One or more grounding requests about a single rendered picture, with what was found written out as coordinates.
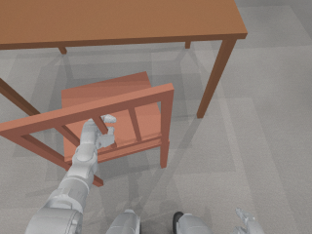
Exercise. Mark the robot right hand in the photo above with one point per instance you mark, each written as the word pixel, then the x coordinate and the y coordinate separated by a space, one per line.
pixel 252 226

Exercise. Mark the left robot upper arm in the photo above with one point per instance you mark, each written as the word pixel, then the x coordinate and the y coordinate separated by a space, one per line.
pixel 50 220

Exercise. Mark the robot left shin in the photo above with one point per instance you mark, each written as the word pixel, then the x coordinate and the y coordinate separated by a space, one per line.
pixel 129 211

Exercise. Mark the table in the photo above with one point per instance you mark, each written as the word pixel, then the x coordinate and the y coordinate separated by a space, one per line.
pixel 41 24

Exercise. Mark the left robot thigh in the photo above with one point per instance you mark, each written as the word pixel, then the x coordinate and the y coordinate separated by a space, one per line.
pixel 125 223

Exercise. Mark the robot left hand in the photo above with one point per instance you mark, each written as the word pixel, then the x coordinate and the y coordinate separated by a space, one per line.
pixel 92 135

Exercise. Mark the chair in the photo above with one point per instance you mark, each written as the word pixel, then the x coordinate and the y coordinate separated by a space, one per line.
pixel 130 99

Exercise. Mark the left robot forearm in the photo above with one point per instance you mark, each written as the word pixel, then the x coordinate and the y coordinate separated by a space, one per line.
pixel 77 182

